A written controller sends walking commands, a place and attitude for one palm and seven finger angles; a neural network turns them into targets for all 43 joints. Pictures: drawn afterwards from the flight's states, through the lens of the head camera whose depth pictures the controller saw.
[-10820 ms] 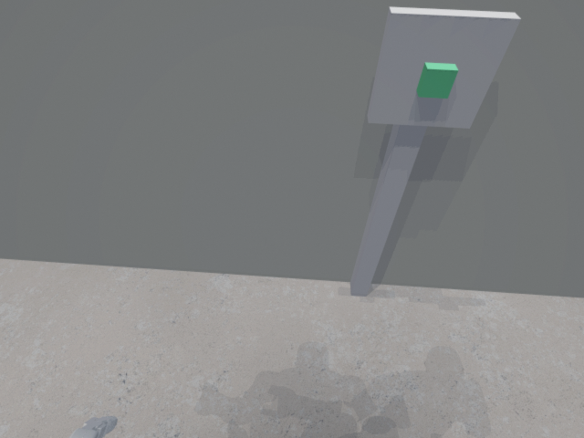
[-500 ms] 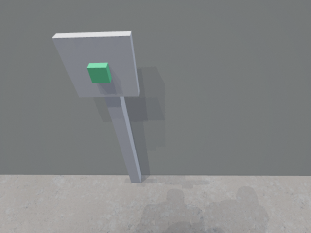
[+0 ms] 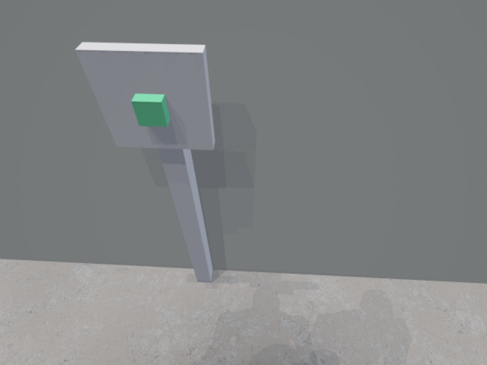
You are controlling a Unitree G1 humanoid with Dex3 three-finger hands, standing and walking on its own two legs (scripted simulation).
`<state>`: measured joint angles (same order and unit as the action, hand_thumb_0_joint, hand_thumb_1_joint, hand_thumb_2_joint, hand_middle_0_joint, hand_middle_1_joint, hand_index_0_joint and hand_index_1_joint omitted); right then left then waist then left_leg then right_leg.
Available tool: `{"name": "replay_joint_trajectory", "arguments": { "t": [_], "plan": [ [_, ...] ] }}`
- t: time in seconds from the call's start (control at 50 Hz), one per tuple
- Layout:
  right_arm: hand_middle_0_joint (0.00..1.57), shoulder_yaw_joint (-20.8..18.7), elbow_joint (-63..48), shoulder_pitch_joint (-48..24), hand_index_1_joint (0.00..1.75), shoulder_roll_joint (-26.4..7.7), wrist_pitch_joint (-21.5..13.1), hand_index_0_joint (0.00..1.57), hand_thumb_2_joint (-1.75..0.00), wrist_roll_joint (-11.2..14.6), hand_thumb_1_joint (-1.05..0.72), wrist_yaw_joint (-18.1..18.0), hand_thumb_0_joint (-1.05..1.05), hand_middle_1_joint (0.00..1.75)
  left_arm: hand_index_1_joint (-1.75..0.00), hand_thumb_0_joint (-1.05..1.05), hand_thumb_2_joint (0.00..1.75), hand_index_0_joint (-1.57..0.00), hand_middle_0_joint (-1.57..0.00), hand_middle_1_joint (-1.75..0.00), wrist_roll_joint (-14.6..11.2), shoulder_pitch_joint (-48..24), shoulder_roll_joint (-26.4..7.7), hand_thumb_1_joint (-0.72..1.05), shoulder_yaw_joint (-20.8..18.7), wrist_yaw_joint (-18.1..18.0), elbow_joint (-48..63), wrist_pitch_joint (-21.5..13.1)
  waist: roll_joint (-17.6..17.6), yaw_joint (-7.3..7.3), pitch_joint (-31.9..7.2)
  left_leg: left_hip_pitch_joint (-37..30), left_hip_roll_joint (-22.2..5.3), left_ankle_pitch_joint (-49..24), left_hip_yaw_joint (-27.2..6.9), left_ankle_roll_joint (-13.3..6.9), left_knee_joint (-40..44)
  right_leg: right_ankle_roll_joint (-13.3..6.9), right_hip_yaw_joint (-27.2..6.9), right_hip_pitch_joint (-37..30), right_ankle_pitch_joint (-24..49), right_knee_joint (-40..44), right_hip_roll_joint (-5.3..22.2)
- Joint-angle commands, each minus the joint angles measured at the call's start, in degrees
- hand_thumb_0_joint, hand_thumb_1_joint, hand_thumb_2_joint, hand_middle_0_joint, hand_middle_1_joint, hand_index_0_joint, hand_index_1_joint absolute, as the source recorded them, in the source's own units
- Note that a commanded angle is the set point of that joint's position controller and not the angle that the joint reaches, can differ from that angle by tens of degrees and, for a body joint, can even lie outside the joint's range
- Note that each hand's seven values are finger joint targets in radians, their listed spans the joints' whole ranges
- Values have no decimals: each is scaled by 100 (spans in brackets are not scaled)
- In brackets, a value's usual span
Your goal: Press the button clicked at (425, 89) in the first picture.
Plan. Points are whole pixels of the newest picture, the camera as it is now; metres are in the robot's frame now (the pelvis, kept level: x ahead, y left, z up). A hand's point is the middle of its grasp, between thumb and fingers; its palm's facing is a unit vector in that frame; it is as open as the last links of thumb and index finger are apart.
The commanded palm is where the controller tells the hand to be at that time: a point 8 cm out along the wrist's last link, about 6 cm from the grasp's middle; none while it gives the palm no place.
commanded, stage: look again from close up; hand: left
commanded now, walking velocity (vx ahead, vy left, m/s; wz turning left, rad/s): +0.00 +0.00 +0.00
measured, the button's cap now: (152, 109) +0.53 +0.21 +0.14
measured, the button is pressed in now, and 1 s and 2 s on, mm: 0 0 0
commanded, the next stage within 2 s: raise the hand and make a fist in 0.62 s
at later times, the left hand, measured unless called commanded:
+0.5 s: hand out of the picture +0.00 +0.19 -0.17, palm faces +0.03 -0.98 -0.20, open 7.4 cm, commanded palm none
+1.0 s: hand (131, 315) +0.19 +0.18 +0.02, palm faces +0.04 -1.00 +0.01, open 6.4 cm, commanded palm +0.11 +0.25 -0.03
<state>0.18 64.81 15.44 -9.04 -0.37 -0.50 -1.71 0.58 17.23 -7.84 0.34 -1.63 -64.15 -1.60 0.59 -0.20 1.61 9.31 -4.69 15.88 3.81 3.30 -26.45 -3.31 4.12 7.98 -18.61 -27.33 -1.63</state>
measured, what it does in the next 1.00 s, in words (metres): stands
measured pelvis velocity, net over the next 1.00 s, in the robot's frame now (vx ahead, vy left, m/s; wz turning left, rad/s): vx -0.03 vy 0.03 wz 0.02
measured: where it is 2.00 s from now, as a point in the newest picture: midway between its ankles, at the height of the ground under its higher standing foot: outside the picture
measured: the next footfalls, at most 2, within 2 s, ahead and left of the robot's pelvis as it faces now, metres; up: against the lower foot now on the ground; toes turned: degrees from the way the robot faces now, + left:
none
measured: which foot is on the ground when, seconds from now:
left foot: down 0.00-1.00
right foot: down 0.00-1.00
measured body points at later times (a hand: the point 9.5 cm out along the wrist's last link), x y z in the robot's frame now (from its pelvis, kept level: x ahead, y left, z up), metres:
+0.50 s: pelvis +0.00 +0.02 +0.00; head +0.01 +0.01 +0.45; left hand -0.01 +0.24 -0.16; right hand -0.01 -0.20 -0.16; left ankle -0.02 +0.15 -0.74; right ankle -0.04 -0.08 -0.74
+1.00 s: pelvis -0.03 +0.03 -0.03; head -0.01 +0.02 +0.42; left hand +0.18 +0.24 +0.02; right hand +0.14 -0.23 -0.11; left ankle -0.02 +0.16 -0.74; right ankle -0.04 -0.08 -0.74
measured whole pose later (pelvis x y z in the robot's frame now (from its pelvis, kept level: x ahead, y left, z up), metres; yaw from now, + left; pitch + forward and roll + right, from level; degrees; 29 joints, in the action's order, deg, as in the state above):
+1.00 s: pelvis -0.03 +0.03 -0.03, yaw +1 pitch +7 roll +1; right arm -4.2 39.3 11.3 -15.3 -15.9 0.7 -1.0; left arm -11.5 20.4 -7.1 -3.5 8.4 -6.1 -25.4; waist 0.4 1.4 -6.1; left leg 30.9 -1.7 21.4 3.5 0.3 -45.3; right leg -0.7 3.5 29.6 -24.7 -47.2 2.5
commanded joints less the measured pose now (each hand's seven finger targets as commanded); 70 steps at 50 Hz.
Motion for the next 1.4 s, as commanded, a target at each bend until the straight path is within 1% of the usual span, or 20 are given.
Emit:
{"name": "replay_joint_trajectory", "arguments": {
  "t": [0.0,0.68,0.7,0.72,0.74,0.76,0.78,0.8,0.82,0.84,0.9,0.94,0.98,1.02,1.08,1.14,1.16,1.22,1.26,1.38],
  "plan": [
    [20,-44,-133,324,30,-359,-71,20,-90,-26,-90,-51,0,30,-30,0,90,-20,-20,-30,19,369,-717,90,-133,-67,105,-49,-64,27,148,-49,-167,-1146,-119,-319,236,69,-698,247,2317,561,777],
    [20,-48,-18,449,30,-360,-114,20,-90,-29,-90,-50,0,30,-30,0,90,-20,-20,-30,29,334,-640,90,-141,-60,100,0,-93,-26,243,18,-204,-1231,-298,-442,473,75,-566,307,1537,485,734],
    [20,-122,-499,-320,30,-601,-135,20,-90,37,-90,18,0,30,-30,0,90,-20,-20,-30,73,841,-777,90,-154,-282,-64,-122,-588,-285,542,781,-156,-1041,-21,-249,-1074,434,-1151,395,4593,677,1219],
    [20,-181,-2426,-33,30,-1572,-1077,20,-90,304,-90,-245,0,30,-33,0,90,-23,-23,-33,-1191,-3493,-1948,90,-505,-151,8889,-1418,576,526,-2397,-856,415,-1858,-121,-556,-15,172,-716,-313,3894,5,743],
    [20,-151,-2077,-400,30,-1043,-1546,20,-90,152,-90,-427,0,30,-36,0,90,-25,-25,-36,-643,-1050,-1582,90,-633,-445,7408,-1154,1594,-37,-2536,-1249,271,-2820,-113,-592,106,74,-431,-176,2571,-340,349],
    [20,-244,-2116,-412,30,-831,-1703,20,-90,332,-90,-386,0,30,-39,0,90,-28,-28,-39,-834,373,-312,90,16,-646,6489,-349,1261,119,-1549,-602,98,-2977,-313,-453,52,183,-27,501,1549,-329,316],
    [20,-230,-2033,-267,30,-911,-1777,20,-90,386,-90,-351,0,30,-42,0,90,-31,-31,-42,-954,409,329,90,471,-500,6606,-262,688,178,-923,-328,189,-2535,-270,-460,-162,253,76,754,1676,-188,302],
    [20,-312,-2337,-402,30,-1120,-1874,20,-90,347,-90,-354,0,30,-45,0,90,-34,-34,-45,-1013,-50,-125,90,164,-432,6988,-495,111,318,-426,78,290,-1847,-363,-490,-335,301,113,1130,1582,-166,280],
    [20,-397,-2448,-306,30,-1245,-1927,20,-90,231,-90,-340,0,30,-48,0,90,-36,-36,-48,-975,11,-315,90,-29,-317,6973,-774,-484,448,-597,305,367,-1443,-360,-508,-543,341,167,1465,1328,-241,243],
    [20,-426,-2625,-291,30,-1217,-1953,20,-90,138,-90,-317,0,30,-51,0,90,-39,-39,-51,-973,338,-105,90,-57,-148,6535,-1056,-1103,421,-457,735,413,-1144,-400,-496,-768,375,246,1842,1029,-433,195],
    [20,-552,-3184,-651,30,-1114,-1936,20,-90,68,-90,-55,0,30,-60,0,90,-47,-47,-60,-1156,1888,234,90,-252,735,5625,-2140,-1588,-184,-657,1914,511,-700,-307,-313,-1400,308,206,2215,751,-1283,166],
    [20,-609,-3538,-873,30,-1137,-1844,20,-90,72,-90,152,0,30,-66,0,90,-53,-53,-66,-1312,2124,35,90,-450,1472,5738,-2961,-1210,-305,-847,2483,568,-547,-220,-246,-1886,235,40,2304,962,-1784,233],
    [20,-673,-3988,-987,30,-1193,-1679,20,-90,129,-90,251,0,30,-72,0,90,-58,-58,-72,-1294,1995,-671,90,-1068,1872,6049,-3221,-546,-479,-1296,2715,636,-494,-67,-288,-2208,149,-185,2219,899,-2097,321],
    [20,-610,-4433,-1114,30,-1167,-1461,20,-90,194,-90,193,0,30,-78,0,90,-64,-64,-78,-1354,1663,-800,90,-1139,1835,6739,-2857,-102,-498,-1494,2707,661,-252,28,-359,-2185,158,-237,2197,536,-2100,297],
    [20,-519,-4766,-939,30,-1081,-1247,20,-90,202,-90,64,0,30,-87,0,90,-72,-72,-87,-1389,718,-793,90,-988,1415,7981,-2507,141,-207,-1591,2589,562,144,-140,-439,-2239,219,-314,2553,-57,-1976,202],
    [20,-423,-4704,-543,30,-1014,-1211,20,-90,160,-90,-34,0,30,-96,0,90,-81,-81,-96,-1279,95,-773,90,-816,1093,8854,-2729,397,125,-1647,2297,439,64,-345,-494,-2404,220,-260,2858,48,-1992,125],
    [20,-347,-4670,-498,30,-1040,-1221,20,-90,127,-90,-56,0,30,-99,0,90,-83,-83,-99,-1244,-253,-738,90,-583,1109,9057,-2811,215,306,-1518,2342,392,162,-444,-525,-2454,237,-228,3035,-49,-2018,87],
    [20,-246,-4484,-464,30,-1090,-1386,20,-90,163,-90,-121,0,30,-108,0,90,-92,-92,-108,-1249,-423,-717,90,-323,1362,8803,-2828,551,432,-1399,2307,369,500,-550,-502,-2445,219,-218,3201,-473,-1882,84],
    [20,-184,-4455,-499,30,-1138,-1470,20,-90,207,-90,-157,0,30,-114,0,90,-97,-97,-114,-1298,-243,-797,90,-279,1597,8439,-2502,362,406,-1333,2346,370,620,-620,-524,-2321,225,-220,3063,-616,-1738,55],
    [20,-142,-4476,-769,30,-1026,-1467,20,-90,289,-90,-264,0,30,-132,0,90,-113,-113,-132,-1626,413,-1243,90,-1287,1626,8084,-1372,-161,-119,-1587,2299,430,325,-542,-480,-1838,283,-277,2046,-625,-1271,175]
  ]
}}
